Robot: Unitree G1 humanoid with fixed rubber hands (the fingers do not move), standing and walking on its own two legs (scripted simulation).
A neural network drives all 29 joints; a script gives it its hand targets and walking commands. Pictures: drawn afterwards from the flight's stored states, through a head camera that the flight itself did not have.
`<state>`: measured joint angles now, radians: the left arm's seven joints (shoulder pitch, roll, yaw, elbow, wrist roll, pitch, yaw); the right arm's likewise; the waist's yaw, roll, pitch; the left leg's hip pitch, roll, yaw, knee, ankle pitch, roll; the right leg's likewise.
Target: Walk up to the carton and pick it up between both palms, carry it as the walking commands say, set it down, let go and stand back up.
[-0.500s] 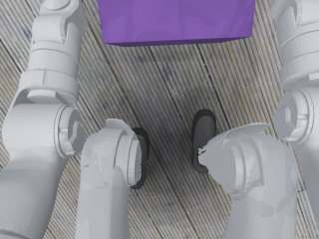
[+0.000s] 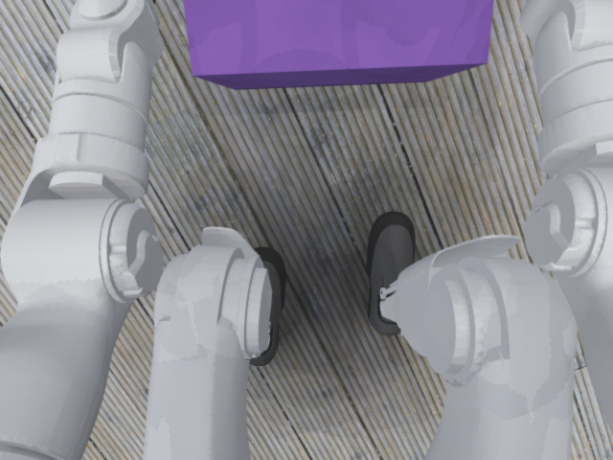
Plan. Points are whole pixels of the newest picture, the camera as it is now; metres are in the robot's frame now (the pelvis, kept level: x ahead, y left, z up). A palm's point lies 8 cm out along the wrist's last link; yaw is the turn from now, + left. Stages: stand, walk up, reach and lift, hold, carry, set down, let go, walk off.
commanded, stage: set down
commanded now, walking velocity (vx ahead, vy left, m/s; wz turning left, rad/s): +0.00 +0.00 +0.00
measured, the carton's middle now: out of the picture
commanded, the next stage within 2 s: none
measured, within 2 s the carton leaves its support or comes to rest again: neither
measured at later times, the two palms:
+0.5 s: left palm out of the picture +0.56 +0.15 -0.17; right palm out of the picture +0.56 -0.22 -0.16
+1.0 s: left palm out of the picture +0.55 +0.15 -0.18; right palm out of the picture +0.54 -0.23 -0.18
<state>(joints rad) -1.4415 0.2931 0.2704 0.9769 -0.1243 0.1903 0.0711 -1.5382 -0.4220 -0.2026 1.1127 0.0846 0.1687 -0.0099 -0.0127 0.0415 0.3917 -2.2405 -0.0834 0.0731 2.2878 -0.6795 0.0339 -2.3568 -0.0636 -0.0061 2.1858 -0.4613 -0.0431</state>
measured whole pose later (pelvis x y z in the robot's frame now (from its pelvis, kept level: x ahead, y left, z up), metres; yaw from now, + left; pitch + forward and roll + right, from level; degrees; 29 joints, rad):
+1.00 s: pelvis +0.00 +0.00 +0.00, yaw -1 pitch +33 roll +1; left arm -1.49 0.33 0.14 1.08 -0.18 0.10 0.10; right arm -1.57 -0.47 -0.14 1.26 0.17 0.06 -0.03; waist 0.00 0.03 0.47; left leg -2.20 -0.08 0.07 2.30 -0.68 0.03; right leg -2.32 -0.05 -0.01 2.19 -0.46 -0.03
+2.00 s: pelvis +0.00 +0.00 +0.10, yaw -1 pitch +44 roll +2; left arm -1.31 0.37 0.22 0.87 -0.17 0.24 0.06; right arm -1.38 -0.52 -0.24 1.00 0.10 0.21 0.06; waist 0.01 0.02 0.11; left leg -2.07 -0.06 0.05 1.91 -0.61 0.02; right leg -2.18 -0.02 0.00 1.82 -0.41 -0.02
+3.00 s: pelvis +0.06 -0.01 +0.33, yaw -3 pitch +42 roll +1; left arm -0.86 0.27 0.29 0.74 0.01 0.15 -0.04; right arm -0.93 -0.33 -0.29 0.81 -0.08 0.16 0.06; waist 0.01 0.01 -0.03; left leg -1.35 -0.06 0.00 0.97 -0.36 0.02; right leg -1.43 0.00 0.00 0.91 -0.21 -0.02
